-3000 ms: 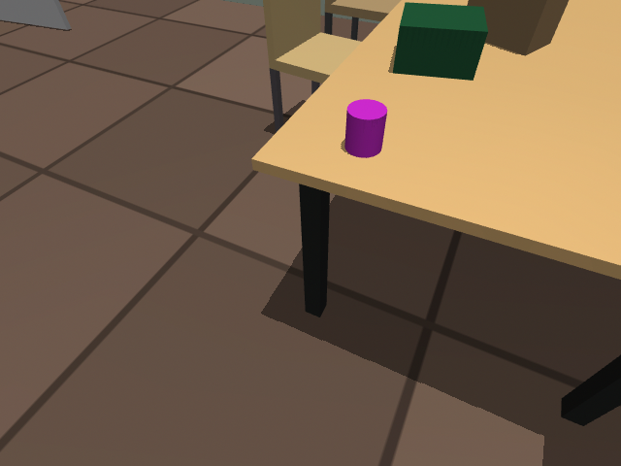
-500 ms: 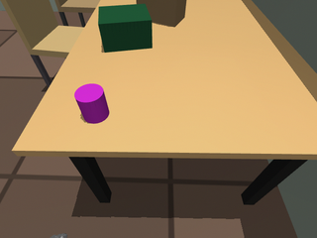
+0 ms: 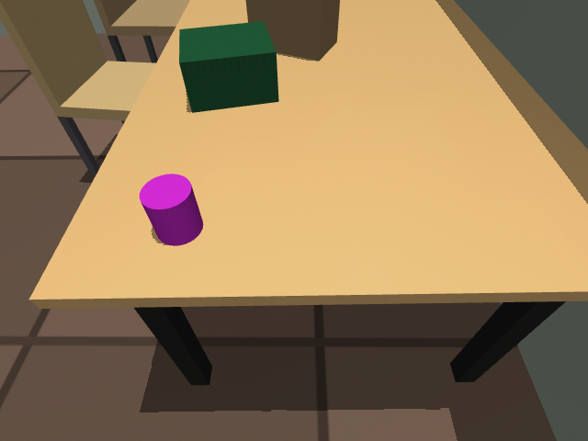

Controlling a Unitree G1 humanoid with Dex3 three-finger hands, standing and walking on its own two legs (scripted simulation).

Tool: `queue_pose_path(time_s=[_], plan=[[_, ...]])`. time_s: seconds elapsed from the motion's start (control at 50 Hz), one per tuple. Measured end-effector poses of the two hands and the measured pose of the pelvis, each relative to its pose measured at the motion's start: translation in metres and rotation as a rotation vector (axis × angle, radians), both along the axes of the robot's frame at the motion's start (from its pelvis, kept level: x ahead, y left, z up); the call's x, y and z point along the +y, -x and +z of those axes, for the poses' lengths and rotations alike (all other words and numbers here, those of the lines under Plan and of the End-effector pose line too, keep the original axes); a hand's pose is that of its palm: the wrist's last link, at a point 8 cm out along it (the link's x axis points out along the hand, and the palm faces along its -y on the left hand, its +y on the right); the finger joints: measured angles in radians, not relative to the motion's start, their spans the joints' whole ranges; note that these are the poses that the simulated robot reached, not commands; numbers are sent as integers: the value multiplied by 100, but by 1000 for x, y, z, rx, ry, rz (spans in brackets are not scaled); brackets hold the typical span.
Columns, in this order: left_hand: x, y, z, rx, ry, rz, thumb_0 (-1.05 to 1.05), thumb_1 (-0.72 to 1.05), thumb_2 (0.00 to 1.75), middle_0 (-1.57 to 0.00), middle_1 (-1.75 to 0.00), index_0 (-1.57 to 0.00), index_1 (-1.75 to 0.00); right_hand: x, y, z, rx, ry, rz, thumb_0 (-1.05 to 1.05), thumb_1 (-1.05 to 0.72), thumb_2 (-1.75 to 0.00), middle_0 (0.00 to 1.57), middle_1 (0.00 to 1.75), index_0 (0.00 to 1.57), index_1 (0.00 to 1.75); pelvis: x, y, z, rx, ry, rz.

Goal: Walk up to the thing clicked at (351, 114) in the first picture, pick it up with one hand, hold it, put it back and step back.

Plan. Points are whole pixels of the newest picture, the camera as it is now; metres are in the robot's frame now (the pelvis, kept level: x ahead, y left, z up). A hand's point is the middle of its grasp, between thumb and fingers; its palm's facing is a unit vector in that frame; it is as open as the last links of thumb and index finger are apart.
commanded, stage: walk up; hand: left
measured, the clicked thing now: (173, 210) +0.49 +0.24 +0.02
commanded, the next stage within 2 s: stand in 0.34 s
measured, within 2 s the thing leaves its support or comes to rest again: neither
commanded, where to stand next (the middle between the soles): +0.04 +0.01 m, yaw +2 degrees
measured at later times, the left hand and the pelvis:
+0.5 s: hand out of the picture +0.09 +0.25 -0.15, palm faces -0.04 -0.94 -0.34, open 7.4 cm; pelvis +0.01 +0.00 +0.00, yaw +1 degrees
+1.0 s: hand out of the picture +0.10 +0.25 -0.15, palm faces -0.02 -0.94 -0.35, open 7.4 cm; pelvis +0.02 +0.00 +0.01, yaw +2 degrees
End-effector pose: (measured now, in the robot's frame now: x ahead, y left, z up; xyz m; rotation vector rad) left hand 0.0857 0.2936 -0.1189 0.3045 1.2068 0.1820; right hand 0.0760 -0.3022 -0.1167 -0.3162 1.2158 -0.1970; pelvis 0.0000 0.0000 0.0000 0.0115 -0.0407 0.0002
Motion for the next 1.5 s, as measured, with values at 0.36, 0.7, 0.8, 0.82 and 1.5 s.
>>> queue_pose_path(time_s=[0.36,0.7,0.8,0.82,1.5], plan=[[1,-6,2,17,-10,-9,0,90,90,-20,-30,-20,-30,0,-8,1,-20,-3,-30,1,-91,-90,21,30,20,30,0,-6,1,-7,-2,-6],[1,-4,6,20,-24,0,0,90,90,-20,-30,-20,-30,3,-8,-2,33,-18,-13,1,-91,-90,21,30,20,30,-2,-17,5,0,3,23],[2,-6,7,14,-24,4,0,90,90,-20,-30,-20,-30,3,-11,-1,31,-15,-7,1,-91,-90,21,30,20,30,-2,-19,5,0,4,27],[2,-7,7,13,-24,5,0,90,90,-20,-30,-20,-30,3,-11,0,30,-14,-5,1,-91,-90,21,30,20,30,-2,-19,5,1,4,27],[3,6,5,36,-22,23,0,90,90,-20,-30,-20,-30,4,-21,1,25,-9,19,1,-91,-90,21,30,20,30,-2,-22,5,2,5,39]])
